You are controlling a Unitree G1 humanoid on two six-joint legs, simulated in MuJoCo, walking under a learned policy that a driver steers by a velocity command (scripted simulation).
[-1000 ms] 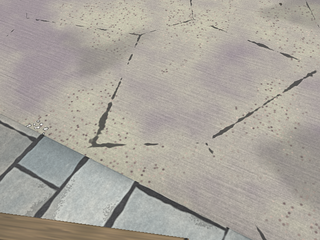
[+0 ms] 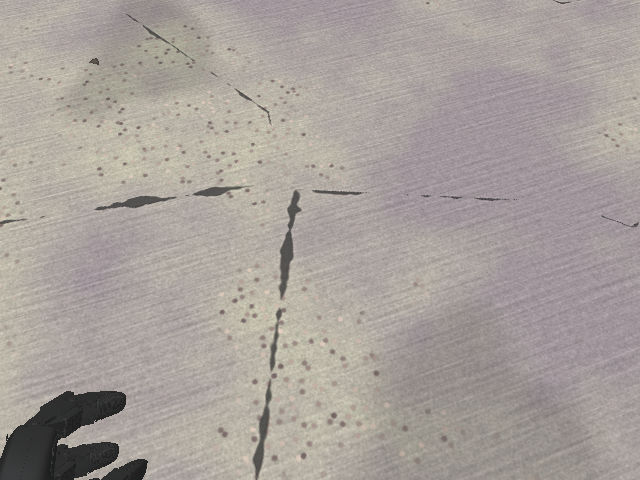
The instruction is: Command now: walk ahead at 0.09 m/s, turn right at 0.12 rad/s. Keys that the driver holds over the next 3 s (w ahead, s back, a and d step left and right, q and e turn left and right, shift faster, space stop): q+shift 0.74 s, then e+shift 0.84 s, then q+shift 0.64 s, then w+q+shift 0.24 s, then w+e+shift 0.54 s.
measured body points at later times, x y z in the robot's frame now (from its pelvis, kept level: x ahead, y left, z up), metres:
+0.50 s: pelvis +0.07 +0.05 -0.02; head +0.08 +0.09 +0.42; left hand +0.17 +0.37 -0.13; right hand +0.26 -0.20 -0.10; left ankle +0.05 +0.14 -0.74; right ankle +0.12 -0.12 -0.69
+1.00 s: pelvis +0.13 +0.05 -0.01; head +0.15 +0.06 +0.44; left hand +0.10 +0.36 -0.11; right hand +0.42 -0.04 -0.10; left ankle +0.05 +0.14 -0.74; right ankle +0.22 -0.04 -0.74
